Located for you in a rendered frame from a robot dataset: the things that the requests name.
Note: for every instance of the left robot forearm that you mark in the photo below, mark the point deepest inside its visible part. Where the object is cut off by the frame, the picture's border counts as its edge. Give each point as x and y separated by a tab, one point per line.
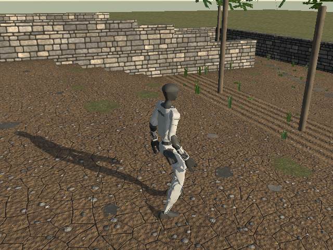
153	131

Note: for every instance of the left robot upper arm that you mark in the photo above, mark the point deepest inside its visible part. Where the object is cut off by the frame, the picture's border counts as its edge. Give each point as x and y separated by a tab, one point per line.
153	119

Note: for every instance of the right robot forearm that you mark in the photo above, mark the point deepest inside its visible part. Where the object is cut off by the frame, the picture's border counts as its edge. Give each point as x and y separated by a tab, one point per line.
175	144

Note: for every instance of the robot right hand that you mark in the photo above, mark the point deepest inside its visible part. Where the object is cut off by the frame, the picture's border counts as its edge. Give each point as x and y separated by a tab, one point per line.
190	163

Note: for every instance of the humanoid robot torso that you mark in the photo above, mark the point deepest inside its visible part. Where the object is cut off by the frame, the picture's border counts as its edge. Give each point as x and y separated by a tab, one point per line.
163	128

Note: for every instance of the robot left hand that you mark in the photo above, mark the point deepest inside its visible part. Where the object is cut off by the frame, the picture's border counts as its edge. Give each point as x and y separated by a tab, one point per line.
153	144

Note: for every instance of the right robot upper arm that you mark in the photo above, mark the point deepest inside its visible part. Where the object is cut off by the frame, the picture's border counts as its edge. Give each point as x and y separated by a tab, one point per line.
174	118

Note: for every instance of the robot right shin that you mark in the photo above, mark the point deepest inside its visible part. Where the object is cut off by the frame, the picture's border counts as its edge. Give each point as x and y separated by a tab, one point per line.
172	197

